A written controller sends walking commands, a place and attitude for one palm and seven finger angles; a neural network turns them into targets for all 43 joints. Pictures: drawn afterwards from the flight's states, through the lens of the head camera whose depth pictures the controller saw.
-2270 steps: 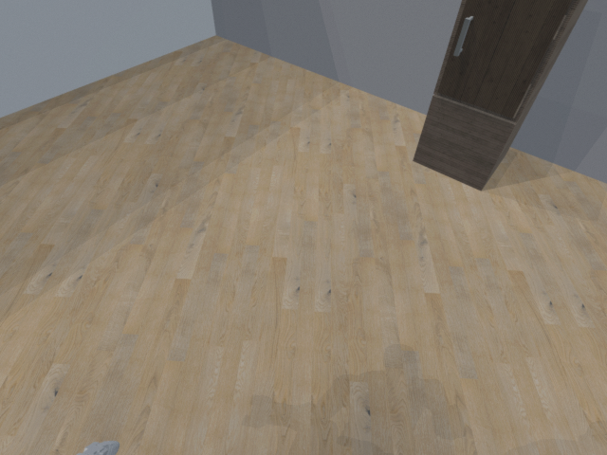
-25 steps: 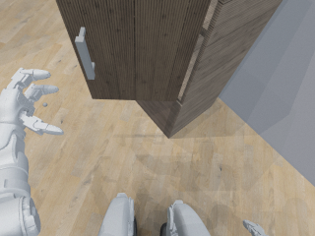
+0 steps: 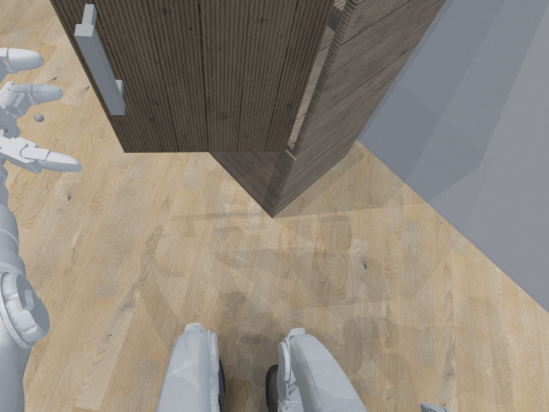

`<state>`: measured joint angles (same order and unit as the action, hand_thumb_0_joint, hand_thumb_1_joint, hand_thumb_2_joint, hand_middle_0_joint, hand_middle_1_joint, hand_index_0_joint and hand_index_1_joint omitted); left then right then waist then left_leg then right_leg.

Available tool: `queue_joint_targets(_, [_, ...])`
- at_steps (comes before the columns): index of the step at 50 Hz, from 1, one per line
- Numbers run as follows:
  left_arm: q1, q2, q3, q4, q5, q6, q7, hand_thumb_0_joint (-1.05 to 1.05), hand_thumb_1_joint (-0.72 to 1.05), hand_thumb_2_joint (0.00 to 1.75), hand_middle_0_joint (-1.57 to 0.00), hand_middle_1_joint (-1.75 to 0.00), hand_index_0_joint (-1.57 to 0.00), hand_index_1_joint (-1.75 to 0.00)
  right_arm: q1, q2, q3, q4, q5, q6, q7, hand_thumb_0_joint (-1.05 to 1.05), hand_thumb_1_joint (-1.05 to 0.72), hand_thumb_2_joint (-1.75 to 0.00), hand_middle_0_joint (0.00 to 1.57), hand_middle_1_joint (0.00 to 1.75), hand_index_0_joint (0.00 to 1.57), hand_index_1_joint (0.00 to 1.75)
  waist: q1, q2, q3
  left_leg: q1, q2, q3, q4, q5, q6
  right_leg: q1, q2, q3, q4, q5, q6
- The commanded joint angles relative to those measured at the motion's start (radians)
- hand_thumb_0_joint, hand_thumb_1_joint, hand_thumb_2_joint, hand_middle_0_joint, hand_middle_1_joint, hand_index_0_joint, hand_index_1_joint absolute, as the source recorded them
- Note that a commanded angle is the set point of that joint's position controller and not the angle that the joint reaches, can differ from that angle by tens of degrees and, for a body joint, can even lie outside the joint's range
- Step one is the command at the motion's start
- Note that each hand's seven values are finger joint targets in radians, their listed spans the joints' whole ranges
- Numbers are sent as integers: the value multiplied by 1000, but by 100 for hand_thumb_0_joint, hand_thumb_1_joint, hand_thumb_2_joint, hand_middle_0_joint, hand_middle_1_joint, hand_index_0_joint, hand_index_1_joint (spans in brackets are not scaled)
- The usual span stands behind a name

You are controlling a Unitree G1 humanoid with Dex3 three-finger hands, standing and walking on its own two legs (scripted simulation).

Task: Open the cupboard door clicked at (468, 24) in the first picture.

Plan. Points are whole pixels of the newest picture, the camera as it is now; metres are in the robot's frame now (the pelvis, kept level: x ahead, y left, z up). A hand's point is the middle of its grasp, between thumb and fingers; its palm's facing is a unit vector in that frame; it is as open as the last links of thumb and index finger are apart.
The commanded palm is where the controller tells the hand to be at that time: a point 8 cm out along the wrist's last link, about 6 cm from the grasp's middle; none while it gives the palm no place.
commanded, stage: move the hooked fingers beside the handle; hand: left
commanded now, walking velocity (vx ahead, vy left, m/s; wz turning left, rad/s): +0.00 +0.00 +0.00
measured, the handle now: (105, 65) +0.57 +0.22 +0.06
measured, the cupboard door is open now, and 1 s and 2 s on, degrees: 52 52 52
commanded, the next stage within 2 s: slide the fingers in behind the handle in 1.04 s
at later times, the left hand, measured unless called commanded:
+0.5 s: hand (50, 96) +0.53 +0.29 +0.04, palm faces +0.08 -1.00 -0.01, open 14.0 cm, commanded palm +0.52 +0.31 +0.05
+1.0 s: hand (47, 99) +0.52 +0.29 +0.05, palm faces +0.08 -1.00 -0.01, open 14.0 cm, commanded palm +0.52 +0.31 +0.05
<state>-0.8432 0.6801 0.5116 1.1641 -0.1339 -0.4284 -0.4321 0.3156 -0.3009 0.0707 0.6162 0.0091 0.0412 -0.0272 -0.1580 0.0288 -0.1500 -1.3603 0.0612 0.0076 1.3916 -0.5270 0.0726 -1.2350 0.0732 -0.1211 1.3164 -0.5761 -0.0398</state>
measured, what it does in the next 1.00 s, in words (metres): stands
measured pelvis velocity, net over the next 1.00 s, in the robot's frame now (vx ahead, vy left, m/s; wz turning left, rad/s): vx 0.01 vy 0.01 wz -0.01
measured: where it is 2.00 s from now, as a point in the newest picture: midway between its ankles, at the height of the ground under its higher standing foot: outside the picture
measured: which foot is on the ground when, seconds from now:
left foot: down 0.00-1.00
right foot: down 0.00-1.00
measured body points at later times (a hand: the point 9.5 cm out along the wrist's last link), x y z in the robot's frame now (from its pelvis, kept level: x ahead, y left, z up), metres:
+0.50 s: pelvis +0.00 +0.01 -0.01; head +0.20 +0.06 +0.40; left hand +0.52 +0.35 +0.04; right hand +0.01 -0.26 -0.10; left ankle +0.05 +0.08 -0.60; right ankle +0.02 -0.11 -0.60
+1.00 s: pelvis +0.01 +0.01 +0.00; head +0.19 +0.07 +0.41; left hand +0.51 +0.34 +0.05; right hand +0.05 -0.27 -0.09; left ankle +0.05 +0.08 -0.60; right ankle +0.02 -0.11 -0.60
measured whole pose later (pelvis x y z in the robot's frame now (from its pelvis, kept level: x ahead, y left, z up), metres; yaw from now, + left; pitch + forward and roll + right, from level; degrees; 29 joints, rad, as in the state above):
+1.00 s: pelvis +0.01 +0.01 +0.00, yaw -1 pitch +30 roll -8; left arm -0.94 0.73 0.50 1.19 -0.09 -0.40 -0.40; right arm 0.31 -0.30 0.09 0.59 0.00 0.09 -0.01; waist -0.19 0.03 -0.14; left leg -1.41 0.06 -0.01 1.41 -0.54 0.08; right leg -1.27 0.08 -0.13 1.31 -0.58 -0.03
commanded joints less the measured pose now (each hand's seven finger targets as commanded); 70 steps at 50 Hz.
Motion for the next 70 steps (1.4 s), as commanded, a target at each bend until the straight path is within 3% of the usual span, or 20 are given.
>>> queue_joint_targets(1, [-408, 333, 34, -159, -10, -53, -2, 0, -50, 30, -30, -120, -30, -120, 166, -214, -76, -39, -4, -6, -14, 0, -90, -90, 20, 30, 20, 30, -9, 185, -499, 568, 3, -147, -143, 352, -37, 26, 3, 76, -154, 227, 4])
queue_joint_targets(3, [-466, 341, 15, -138, -1, -33, -4, 0, -50, 30, -30, -120, -30, -120, 174, -215, -69, -37, -3, -1, -16, 0, -90, -90, 20, 30, 20, 30, -34, 184, -478, 525, 2, -144, -132, 316, -29, 19, 3, 79, -156, 211, 8])
queue_joint_targets(6, [-507, 391, 34, -147, 13, -29, -1, 0, -50, 30, -30, -120, -30, -120, 187, -224, -65, -39, -7, 2, -19, 0, -90, -90, 20, 30, 20, 30, -28, 238, -524, 560, 6, -159, -126, 330, -36, -17, 3, 74, -138, 209, 2])
queue_joint_targets(9, [-574, 385, 7, -124, 28, -13, 9, 0, -50, 30, -30, -120, -30, -120, 200, -226, -57, -35, -12, 6, -19, 0, -90, -90, 20, 30, 20, 30, -56, 249, -506, 564, 10, -177, -124, 323, -38, -59, 3, 63, -131, 201, 3])
queue_joint_targets(12, [-627, 429, 26, -137, 43, -5, 20, 0, -50, 30, -30, -120, -30, -120, 221, -233, -55, -29, -19, 10, -21, 0, -90, -90, 20, 30, 20, 30, -63, 279, -565, 607, 16, -194, -110, 364, -44, -89, 1, 55, -113, 218, 2])
queue_joint_targets(15, [-522, 442, 55, -133, 46, 11, 15, 0, -50, 30, -30, -120, -30, -120, 238, -230, -54, -45, -22, 21, -12, 0, -90, -90, 20, 30, 20, 30, -25, 301, -611, 643, 15, -189, -110, 459, -50, -49, 5, 51, -107, 260, -2])
queue_joint_targets(18, [-469, 409, 44, -161, 43, 32, 10, 0, -50, 30, -30, -120, -30, -120, 236, -224, -60, -53, -20, 38, -4, 0, -90, -90, 20, 30, 20, 30, -20, 278, -596, 648, 22, -182, -119, 471, -50, -32, 6, 51, -124, 276, 5])
queue_joint_targets(22, [-489, 481, 112, -234, 32, 17, 20, 0, -50, 30, -30, -120, -30, -120, 236, -221, -64, -53, -20, 37, -1, 0, -90, -90, 20, 30, 20, 30, -8, 268, -618, 618, 18, -167, -118, 469, -42, 32, 9, 61, -131, 294, 6])
queue_joint_targets(24, [-495, 480, 116, -243, 30, 6, 25, 0, -50, 30, -30, -120, -30, -120, 233, -218, -63, -44, -19, 33, 1, 0, -90, -90, 20, 30, 20, 30, -18, 251, -595, 605, 20, -163, -120, 454, -39, 40, 12, 62, -139, 289, 7])
queue_joint_targets(27, [-506, 413, 68, -264, 25, -18, 18, 0, -50, 30, -30, -120, -30, -120, 233, -213, -68, -26, -18, 30, 5, 0, -90, -90, 20, 30, 20, 30, -25, 304, -601, 690, 24, -182, -134, 487, -52, -9, 11, 56, -144, 284, 2])
queue_joint_targets(33, [-439, 296, -8, -185, 7, 9, -2, 0, -50, 30, -30, -120, -30, -120, 228, -214, -74, -20, -15, 38, 3, 0, -90, -90, 20, 30, 20, 30, -41, 248, -513, 697, 22, -195, -163, 444, -51, -44, 7, 45, -168, 259, 3])
queue_joint_targets(37, [-461, 293, -10, -153, 6, -1, 15, 0, -50, 30, -30, -120, -30, -120, 215, -213, -69, -29, -14, 35, -1, 0, -90, -90, 20, 30, 20, 30, -46, 227, -472, 649, 16, -189, -161, 390, -49, -56, 5, 50, -167, 238, 2])
queue_joint_targets(42, [-499, 354, 28, -200, 20, -51, 41, 0, -50, 30, -30, -120, -30, -120, 208, -213, -68, -32, -21, 32, 1, 0, -90, -90, 20, 30, 20, 30, -31, 266, -532, 674, 15, -184, -140, 453, -56, -33, 8, 53, -145, 262, -2])
queue_joint_targets(49, [-482, 356, 18, -168, 27, -27, 34, 0, -50, 30, -30, -120, -30, -120, 196, -216, -63, -44, -15, 43, 0, 0, -90, -90, 20, 30, 20, 30, -31, 258, -524, 640, 13, -178, -138, 415, -50, -22, 7, 54, -142, 250, 1])
queue_joint_targets(53, [-501, 356, 30, -238, 15, -42, 30, 0, -50, 30, -30, -120, -30, -120, 201, -214, -70, -36, -19, 40, 1, 0, -90, -90, 20, 30, 20, 30, -23, 291, -603, 704, 16, -189, -135, 467, -57, -21, 6, 54, -138, 271, 0])
queue_joint_targets(58, [-504, 345, 14, -170, 10, -20, 23, 0, -50, 30, -30, -120, -30, -120, 200, -212, -61, -32, -13, 37, -2, 0, -90, -90, 20, 30, 20, 30, -43, 217, -521, 586, 10, -168, -133, 359, -37, 7, 9, 64, -157, 232, 6])
queue_joint_targets(60, [-501, 324, 0, -194, 12, -27, 23, 0, -50, 30, -30, -120, -30, -120, 204, -209, -63, -32, -14, 33, 0, 0, -90, -90, 20, 30, 20, 30, -32, 265, -547, 636, 12, -181, -142, 383, -45, -16, 9, 59, -147, 236, -2])
queue_joint_targets(63, [-491, 277, -23, -198, 8, -29, 34, 0, -50, 30, -30, -120, -30, -120, 209, -208, -70, -23, -17, 32, 2, 0, -90, -90, 20, 30, 20, 30, -38, 261, -543, 666, 16, -191, -152, 376, -51, -43, 7, 55, -154, 231, 0])
queue_joint_targets(67, [-469, 308, 5, -168, 9, -20, 47, 0, -50, 30, -30, -120, -30, -120, 209, -208, -65, -28, -15, 29, 3, 0, -90, -90, 20, 30, 20, 30, -31, 222, -521, 595, 9, -169, -145, 360, -41, 3, 7, 62, -158, 233, 2])
queue_joint_targets(70, [-489, 295, -5, -203, 14, -34, 65, 0, -50, 30, -30, -120, -30, -120, 209, -202, -66, -30, -17, 26, 5, 0, -90, -90, 20, 30, 20, 30, -29, 253, -526, 610, 8, -168, -146, 366, -42, -2, 8, 64, -154, 235, -1])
